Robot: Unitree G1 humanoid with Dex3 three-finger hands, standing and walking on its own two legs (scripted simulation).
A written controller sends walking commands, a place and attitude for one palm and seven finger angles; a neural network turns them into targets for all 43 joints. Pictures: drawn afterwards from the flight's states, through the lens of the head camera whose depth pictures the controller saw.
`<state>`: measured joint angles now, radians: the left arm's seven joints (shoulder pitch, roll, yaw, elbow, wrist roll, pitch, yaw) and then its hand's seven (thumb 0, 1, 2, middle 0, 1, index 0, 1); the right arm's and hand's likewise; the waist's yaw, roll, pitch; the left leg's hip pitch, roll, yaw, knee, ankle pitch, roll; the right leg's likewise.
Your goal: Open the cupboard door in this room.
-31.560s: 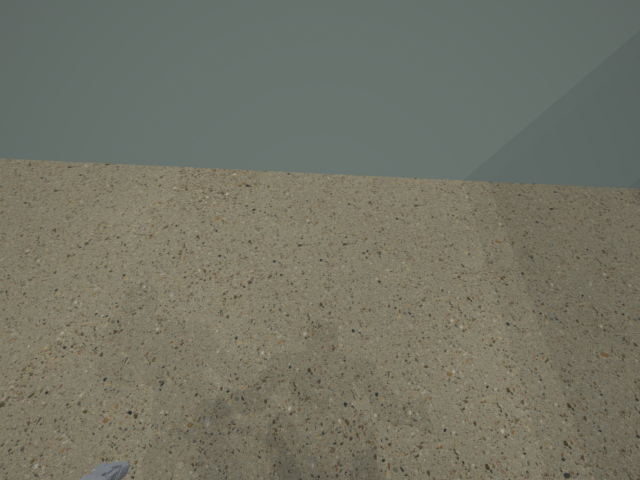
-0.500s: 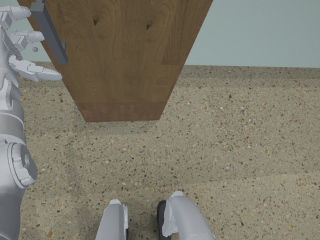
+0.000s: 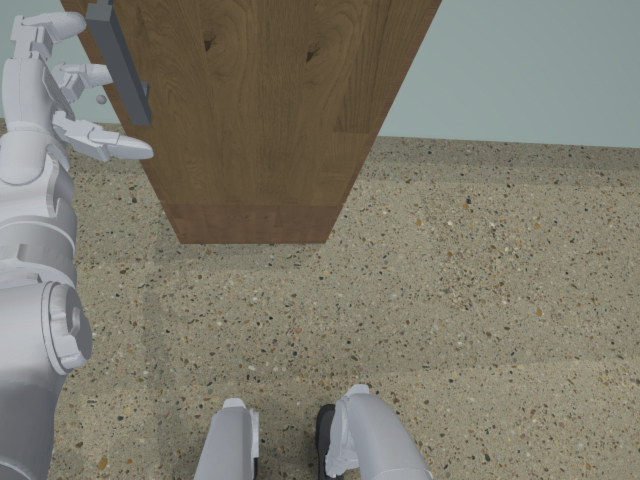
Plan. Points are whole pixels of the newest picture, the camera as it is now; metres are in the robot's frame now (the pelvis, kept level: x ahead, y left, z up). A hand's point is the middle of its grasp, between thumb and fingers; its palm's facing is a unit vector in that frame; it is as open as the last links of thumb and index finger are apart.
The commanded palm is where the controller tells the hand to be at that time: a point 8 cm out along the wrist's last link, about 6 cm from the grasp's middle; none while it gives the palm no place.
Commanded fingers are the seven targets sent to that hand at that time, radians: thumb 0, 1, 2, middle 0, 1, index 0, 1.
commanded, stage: slide the fingers in behind the handle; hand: left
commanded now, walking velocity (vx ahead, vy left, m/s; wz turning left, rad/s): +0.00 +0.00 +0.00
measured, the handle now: (126, 60) +0.59 +0.20 +0.05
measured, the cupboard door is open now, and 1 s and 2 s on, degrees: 0 0 0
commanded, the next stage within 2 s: move the hooked fingers beside the handle in 0.16 s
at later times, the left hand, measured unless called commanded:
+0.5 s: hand (100, 100) +0.53 +0.22 +0.05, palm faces +0.08 -1.00 -0.03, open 15.3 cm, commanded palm +0.53 +0.20 +0.05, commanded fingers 0.00 -0.50 0.30 -0.30 -1.20 -0.30 -1.20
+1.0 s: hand (89, 94) +0.54 +0.24 +0.05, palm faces +0.06 -1.00 -0.03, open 14.7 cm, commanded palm +0.54 +0.23 +0.05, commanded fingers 0.00 -0.50 0.30 -0.30 -1.20 -0.30 -1.20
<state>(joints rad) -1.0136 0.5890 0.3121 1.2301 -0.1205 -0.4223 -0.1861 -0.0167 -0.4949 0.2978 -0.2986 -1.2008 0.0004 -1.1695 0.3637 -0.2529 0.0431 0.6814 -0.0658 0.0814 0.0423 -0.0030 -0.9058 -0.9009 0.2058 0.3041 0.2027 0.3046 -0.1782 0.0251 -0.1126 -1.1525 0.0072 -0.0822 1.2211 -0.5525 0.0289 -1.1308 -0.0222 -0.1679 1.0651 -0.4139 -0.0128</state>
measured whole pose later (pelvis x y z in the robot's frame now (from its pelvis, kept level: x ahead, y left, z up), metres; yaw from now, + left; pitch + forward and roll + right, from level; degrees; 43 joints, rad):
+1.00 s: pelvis +0.00 +0.00 +0.00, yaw -1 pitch +29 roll -6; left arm -1.03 0.68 0.39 1.24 -0.10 -0.40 -0.29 -0.02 -0.49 0.30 -0.30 -1.20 -0.12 -1.22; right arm 0.37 -0.27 0.06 0.66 -0.05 0.07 0.02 0.00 -0.91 -0.90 0.21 0.30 0.20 0.30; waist -0.19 0.03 -0.10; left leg -1.18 0.02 -0.07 1.24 -0.56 0.03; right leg -1.17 -0.01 -0.15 1.08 -0.41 -0.01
